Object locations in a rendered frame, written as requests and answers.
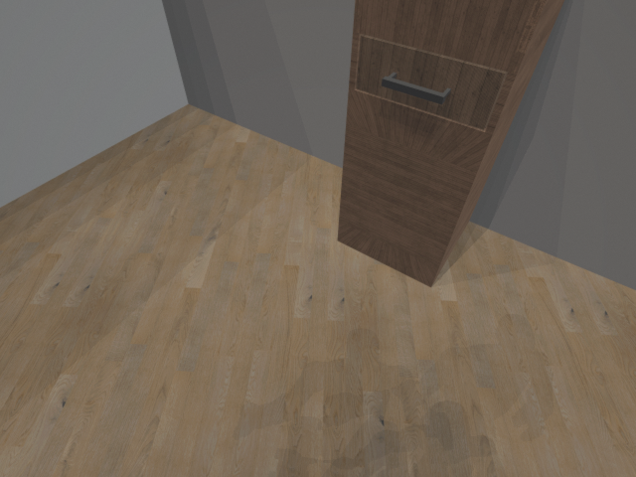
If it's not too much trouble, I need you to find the handle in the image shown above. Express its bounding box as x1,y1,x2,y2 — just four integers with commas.
382,73,451,104

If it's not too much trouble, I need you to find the cabinet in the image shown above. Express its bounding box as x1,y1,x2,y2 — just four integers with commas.
338,0,564,287

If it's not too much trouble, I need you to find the drawer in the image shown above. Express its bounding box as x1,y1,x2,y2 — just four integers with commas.
356,34,508,130

